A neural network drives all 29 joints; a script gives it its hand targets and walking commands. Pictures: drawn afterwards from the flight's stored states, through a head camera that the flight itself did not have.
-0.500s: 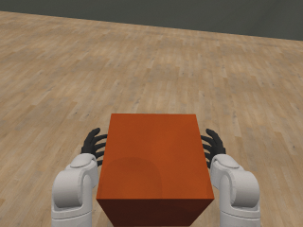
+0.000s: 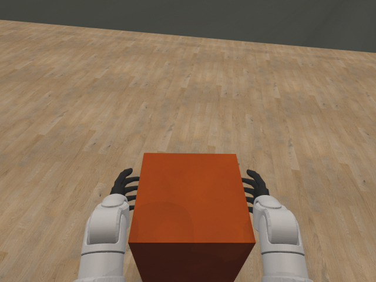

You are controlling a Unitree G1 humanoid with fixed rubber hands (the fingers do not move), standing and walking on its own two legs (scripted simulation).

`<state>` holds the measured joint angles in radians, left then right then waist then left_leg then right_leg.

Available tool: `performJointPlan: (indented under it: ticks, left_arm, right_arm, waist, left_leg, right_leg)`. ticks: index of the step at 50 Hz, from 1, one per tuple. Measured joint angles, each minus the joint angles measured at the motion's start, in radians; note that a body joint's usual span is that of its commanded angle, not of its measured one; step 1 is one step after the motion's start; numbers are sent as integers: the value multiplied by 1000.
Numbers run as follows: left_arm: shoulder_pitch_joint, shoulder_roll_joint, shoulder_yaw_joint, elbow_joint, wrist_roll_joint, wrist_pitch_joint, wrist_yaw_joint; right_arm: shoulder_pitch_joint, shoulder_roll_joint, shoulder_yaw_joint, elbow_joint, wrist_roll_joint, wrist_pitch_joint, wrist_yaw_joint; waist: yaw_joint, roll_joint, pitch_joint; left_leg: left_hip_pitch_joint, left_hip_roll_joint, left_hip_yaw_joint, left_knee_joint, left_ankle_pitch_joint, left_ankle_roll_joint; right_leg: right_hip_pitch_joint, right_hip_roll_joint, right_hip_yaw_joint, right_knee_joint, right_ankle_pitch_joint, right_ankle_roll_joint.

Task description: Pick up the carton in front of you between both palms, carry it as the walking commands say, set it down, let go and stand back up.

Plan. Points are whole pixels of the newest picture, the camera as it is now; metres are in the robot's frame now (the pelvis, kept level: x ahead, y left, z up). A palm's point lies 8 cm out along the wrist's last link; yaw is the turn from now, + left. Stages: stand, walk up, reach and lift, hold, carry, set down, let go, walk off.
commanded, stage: carry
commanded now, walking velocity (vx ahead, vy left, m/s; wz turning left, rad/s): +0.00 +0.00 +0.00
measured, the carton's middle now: (189, 221) +0.27 +0.00 -0.02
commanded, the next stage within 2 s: hold in 0.54 s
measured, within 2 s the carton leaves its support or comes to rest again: neither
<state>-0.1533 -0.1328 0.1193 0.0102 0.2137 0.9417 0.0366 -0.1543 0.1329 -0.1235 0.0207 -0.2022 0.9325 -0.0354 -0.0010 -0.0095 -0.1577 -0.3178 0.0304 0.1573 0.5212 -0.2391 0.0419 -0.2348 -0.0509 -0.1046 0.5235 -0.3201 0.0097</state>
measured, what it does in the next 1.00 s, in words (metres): stands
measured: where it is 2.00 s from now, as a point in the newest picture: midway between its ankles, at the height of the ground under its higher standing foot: outside the picture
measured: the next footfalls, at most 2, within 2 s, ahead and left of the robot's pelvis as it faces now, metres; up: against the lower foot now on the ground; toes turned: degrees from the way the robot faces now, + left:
none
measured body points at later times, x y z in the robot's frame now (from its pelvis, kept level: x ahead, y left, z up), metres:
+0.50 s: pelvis -0.02 +0.00 +0.00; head -0.05 +0.00 +0.45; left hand +0.28 +0.15 +0.04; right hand +0.28 -0.15 +0.04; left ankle +0.02 +0.09 -0.73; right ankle -0.03 -0.12 -0.73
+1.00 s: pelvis -0.04 -0.01 +0.01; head -0.09 +0.00 +0.45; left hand +0.26 +0.13 +0.04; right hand +0.25 -0.17 +0.04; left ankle +0.02 +0.09 -0.73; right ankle -0.03 -0.12 -0.73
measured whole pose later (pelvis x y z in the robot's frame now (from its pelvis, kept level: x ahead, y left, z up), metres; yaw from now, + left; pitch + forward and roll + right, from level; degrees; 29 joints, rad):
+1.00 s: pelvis -0.04 -0.01 +0.01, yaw -1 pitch -9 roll +0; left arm -0.28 -0.16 0.23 0.26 0.30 0.73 0.00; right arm -0.29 0.16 -0.25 0.30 -0.28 0.69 0.01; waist 0.00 -0.03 0.05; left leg -0.11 -0.02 0.02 0.41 -0.15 0.02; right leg -0.05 0.02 0.01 0.45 -0.24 -0.02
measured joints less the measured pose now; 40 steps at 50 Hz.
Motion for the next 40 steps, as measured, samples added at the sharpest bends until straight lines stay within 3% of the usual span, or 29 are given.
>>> performJointPlan:
  ticks: [9, 14, 23, 40]
  left_arm:
    - [-74, -12, 68, 212, 54, -185, -24]
    - [-94, -16, 91, 248, 59, -253, -25]
    - [-72, -12, 65, 172, 33, -220, -18]
    - [-88, -15, 73, 200, 64, -209, -21]
  right_arm:
    - [-75, 12, -69, 212, -62, -185, 29]
    - [-95, 16, -89, 248, -69, -253, 30]
    - [-71, 11, -65, 167, -41, -217, 21]
    - [-97, 17, -96, 230, -60, -230, 41]
  waist:
    - [1, 3, 27]
    - [1, 4, 45]
    - [2, 6, 46]
    - [3, -26, 199]
  left_leg:
    - [-16, 2, -1, -7, 24, 2]
    - [-24, 4, -2, -8, 34, 2]
    - [-35, 7, -4, -2, 36, 0]
    - [193, -24, -80, -124, 93, -17]
  right_leg:
    - [-19, 1, -2, 3, 19, -3]
    - [-29, 2, -3, 5, 26, -6]
    - [-40, 5, -4, 12, 26, -8]
    - [177, 48, 82, -93, 75, -23]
